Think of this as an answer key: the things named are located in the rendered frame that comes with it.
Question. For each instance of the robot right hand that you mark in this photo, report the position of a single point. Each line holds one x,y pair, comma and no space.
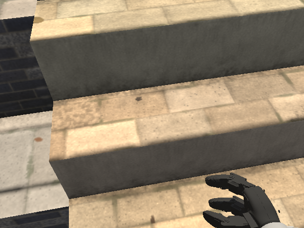
253,211

